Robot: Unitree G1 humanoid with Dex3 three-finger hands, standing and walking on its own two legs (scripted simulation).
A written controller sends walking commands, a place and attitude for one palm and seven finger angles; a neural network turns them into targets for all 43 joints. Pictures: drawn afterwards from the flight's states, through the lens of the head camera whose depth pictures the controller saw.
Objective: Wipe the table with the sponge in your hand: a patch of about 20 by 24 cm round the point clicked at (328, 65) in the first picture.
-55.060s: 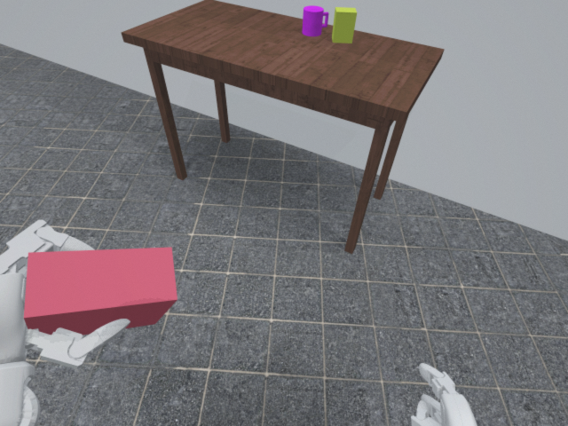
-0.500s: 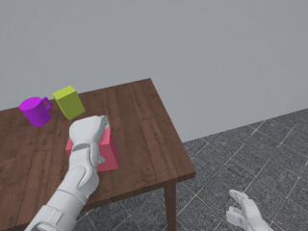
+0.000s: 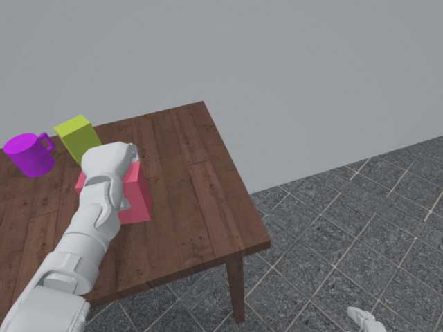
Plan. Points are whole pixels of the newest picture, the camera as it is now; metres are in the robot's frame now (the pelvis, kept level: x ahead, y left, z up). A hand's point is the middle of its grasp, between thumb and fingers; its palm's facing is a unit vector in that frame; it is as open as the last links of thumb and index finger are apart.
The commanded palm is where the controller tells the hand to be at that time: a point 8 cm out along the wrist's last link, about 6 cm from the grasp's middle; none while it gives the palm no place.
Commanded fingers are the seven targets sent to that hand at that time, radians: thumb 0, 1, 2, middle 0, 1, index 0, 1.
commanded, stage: wipe forward along the middle lane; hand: left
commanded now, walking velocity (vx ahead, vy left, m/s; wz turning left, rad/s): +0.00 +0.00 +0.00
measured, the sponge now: (121, 201) +0.37 +0.25 +0.02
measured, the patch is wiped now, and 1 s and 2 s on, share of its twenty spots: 1.00 1.00 1.00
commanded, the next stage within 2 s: slide back across to the first lane in 0.50 s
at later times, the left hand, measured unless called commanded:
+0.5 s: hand (114, 161) +0.43 +0.27 +0.08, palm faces -0.08 -0.04 -1.00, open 9.9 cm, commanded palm +0.42 +0.28 +0.12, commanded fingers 0.00 0.10 1.30 -1.20 -1.60 -1.20 -1.60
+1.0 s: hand (101, 156) +0.44 +0.30 +0.08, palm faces -0.02 -0.06 -1.00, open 9.9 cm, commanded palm +0.41 +0.32 +0.13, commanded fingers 0.00 0.10 1.30 -1.20 -1.60 -1.20 -1.60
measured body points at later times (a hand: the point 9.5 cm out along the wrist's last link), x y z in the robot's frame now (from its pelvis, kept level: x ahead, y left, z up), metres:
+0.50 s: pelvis +0.01 +0.01 +0.00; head +0.03 -0.01 +0.45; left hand +0.43 +0.26 +0.13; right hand +0.14 -0.24 -0.13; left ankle +0.00 +0.14 -0.74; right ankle +0.01 -0.07 -0.74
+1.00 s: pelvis +0.03 +0.04 +0.00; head +0.05 +0.03 +0.45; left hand +0.44 +0.30 +0.14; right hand +0.14 -0.22 -0.13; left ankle +0.00 +0.14 -0.74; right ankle +0.01 -0.07 -0.74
